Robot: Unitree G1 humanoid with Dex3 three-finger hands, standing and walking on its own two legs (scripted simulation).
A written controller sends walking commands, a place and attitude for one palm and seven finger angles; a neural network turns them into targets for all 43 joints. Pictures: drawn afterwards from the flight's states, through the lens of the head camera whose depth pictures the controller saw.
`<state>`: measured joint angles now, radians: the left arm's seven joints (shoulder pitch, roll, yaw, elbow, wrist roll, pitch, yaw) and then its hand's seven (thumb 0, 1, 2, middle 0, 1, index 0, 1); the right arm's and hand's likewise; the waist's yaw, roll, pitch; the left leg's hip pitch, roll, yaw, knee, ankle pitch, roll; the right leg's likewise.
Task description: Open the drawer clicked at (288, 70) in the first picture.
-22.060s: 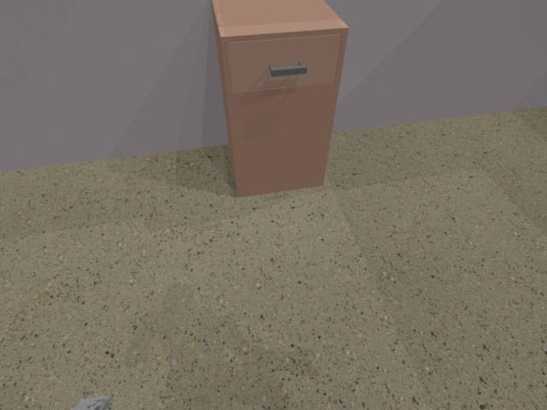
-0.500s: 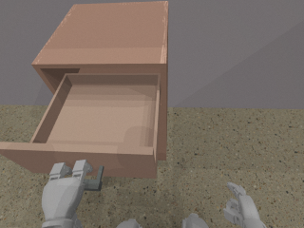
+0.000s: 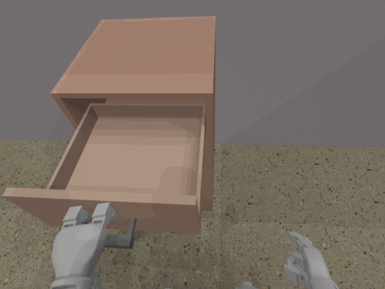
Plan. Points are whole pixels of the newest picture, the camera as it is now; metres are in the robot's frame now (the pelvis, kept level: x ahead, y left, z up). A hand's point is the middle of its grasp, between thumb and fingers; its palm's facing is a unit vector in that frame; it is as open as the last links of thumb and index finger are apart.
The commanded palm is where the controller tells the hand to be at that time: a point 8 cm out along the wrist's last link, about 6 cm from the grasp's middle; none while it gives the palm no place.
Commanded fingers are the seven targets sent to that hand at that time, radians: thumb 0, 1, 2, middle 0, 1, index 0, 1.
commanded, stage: lift the hand off the handle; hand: left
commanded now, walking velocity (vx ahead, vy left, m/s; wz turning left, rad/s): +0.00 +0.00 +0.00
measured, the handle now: (106, 230) +0.24 +0.23 -0.04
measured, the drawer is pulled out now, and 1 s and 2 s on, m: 0.30 0.30 0.30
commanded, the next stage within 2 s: draw the hand back to the body in 1.56 s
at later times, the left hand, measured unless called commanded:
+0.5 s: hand (90, 245) +0.19 +0.22 +0.03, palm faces +0.03 -0.10 -0.99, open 13.8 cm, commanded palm +0.16 +0.21 +0.09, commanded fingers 0.00 -0.50 0.30 -0.30 -1.20 -0.30 -1.20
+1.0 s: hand (82, 233) +0.20 +0.22 +0.07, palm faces +0.05 -0.11 -0.99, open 13.8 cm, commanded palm +0.17 +0.22 +0.13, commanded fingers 0.00 -0.50 0.30 -0.30 -1.20 -0.30 -1.20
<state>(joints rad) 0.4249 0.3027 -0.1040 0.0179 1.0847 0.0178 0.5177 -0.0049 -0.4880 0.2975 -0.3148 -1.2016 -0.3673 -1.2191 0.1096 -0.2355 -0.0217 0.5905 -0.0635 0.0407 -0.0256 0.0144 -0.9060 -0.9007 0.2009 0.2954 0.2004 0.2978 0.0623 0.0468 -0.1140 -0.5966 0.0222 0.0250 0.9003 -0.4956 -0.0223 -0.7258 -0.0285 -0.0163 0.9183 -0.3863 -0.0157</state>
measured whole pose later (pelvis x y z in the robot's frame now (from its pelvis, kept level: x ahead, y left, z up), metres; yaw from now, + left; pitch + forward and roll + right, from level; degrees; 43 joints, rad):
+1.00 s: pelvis +0.01 +0.00 +0.03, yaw -1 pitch +4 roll +1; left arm 0.45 0.34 -0.10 -0.19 1.03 0.04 0.34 -0.01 -0.49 0.30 -0.31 -1.20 -0.32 -1.20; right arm 0.10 -0.24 -0.01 0.61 -0.04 0.04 -0.01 0.02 -0.91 -0.90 0.20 0.30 0.20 0.30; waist 0.10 0.07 -0.05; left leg -0.32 0.02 0.04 0.64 -0.39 -0.02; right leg -0.46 -0.02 -0.01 0.69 -0.30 -0.01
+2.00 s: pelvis +0.01 +0.01 +0.05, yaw -1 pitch +1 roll +0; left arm 0.47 0.42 -0.02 -0.34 0.94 0.08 0.20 -0.01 -0.49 0.30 -0.31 -1.20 -0.32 -1.20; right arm 0.08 -0.25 0.02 0.61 -0.02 0.07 -0.01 0.02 -0.91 -0.90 0.20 0.30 0.20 0.30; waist 0.12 0.09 -0.01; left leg -0.17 0.02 0.04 0.49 -0.33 -0.01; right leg -0.29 -0.02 -0.01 0.51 -0.22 0.01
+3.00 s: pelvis +0.04 +0.01 +0.05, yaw +2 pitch -1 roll -1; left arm 0.54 0.32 0.28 -0.51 -0.02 -0.13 0.11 0.00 0.49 0.72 -0.24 -0.56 -0.24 -0.56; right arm 0.17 -0.21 0.01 0.63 0.00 -0.19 -0.08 0.02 -0.91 -0.90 0.20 0.30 0.20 0.30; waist 0.07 0.06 0.01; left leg -0.07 0.03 -0.01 0.42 -0.33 -0.01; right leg -0.17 -0.01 -0.06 0.42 -0.23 0.01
